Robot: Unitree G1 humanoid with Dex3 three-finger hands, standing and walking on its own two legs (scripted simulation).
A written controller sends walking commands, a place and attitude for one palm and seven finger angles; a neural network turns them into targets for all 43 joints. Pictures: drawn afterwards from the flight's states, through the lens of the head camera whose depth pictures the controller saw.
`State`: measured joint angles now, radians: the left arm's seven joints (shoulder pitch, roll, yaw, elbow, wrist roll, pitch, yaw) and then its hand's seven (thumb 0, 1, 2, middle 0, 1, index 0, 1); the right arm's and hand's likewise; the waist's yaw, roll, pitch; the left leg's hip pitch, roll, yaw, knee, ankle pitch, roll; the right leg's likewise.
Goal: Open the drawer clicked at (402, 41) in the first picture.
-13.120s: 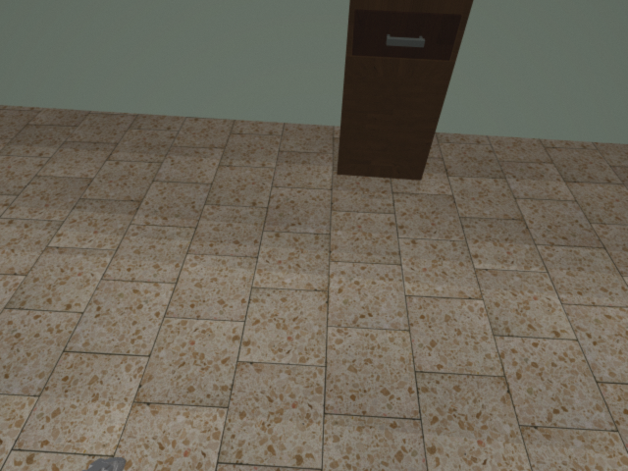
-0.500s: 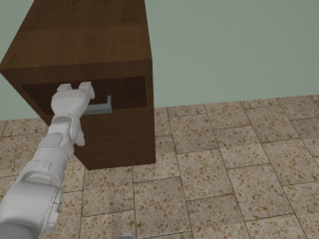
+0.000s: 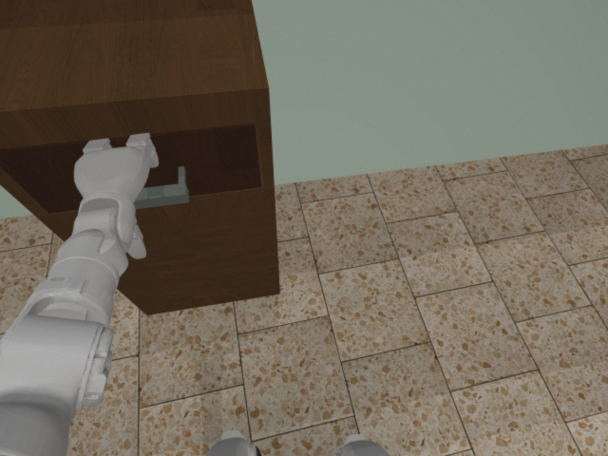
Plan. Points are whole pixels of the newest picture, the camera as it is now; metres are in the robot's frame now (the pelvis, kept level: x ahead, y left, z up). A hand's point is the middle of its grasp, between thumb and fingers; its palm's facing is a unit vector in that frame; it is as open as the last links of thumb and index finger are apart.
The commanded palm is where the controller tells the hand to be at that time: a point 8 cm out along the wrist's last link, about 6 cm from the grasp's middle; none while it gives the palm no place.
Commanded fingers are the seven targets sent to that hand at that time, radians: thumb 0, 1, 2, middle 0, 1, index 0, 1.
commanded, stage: move the hooked fingers above the handle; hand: left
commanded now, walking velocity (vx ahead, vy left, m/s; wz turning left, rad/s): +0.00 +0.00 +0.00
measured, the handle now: (143, 187) +0.54 +0.22 -0.04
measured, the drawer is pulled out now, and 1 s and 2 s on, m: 0.00 0.00 0.00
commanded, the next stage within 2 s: lower the fingers behind the handle in 0.42 s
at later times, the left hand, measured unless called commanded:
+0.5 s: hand (133, 197) +0.48 +0.21 +0.01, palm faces -0.07 -0.05 -1.00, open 13.8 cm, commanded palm +0.46 +0.21 +0.07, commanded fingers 0.00 -0.50 0.30 -0.30 -1.20 -0.30 -1.20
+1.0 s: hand (141, 214) +0.47 +0.21 -0.02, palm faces -0.08 -0.04 -1.00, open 13.8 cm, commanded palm +0.46 +0.21 +0.04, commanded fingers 0.00 -0.50 0.30 -0.30 -1.20 -0.30 -1.20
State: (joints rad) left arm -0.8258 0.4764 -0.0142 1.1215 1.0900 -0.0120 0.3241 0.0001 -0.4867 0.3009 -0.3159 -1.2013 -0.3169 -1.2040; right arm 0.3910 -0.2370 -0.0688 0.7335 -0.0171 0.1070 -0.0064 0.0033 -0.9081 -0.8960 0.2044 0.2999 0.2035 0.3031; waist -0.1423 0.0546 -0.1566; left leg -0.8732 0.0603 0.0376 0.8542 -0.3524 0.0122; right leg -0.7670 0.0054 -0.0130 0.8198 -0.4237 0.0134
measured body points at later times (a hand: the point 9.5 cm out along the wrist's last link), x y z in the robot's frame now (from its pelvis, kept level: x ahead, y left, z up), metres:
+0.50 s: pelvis +0.01 +0.00 +0.00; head +0.10 +0.00 +0.44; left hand +0.48 +0.21 +0.07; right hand +0.02 -0.27 -0.13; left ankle +0.02 +0.11 -0.69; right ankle -0.03 -0.13 -0.69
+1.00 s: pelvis +0.00 -0.01 -0.01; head +0.11 -0.01 +0.43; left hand +0.47 +0.21 +0.04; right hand +0.01 -0.28 -0.14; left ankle +0.02 +0.11 -0.69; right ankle -0.03 -0.13 -0.69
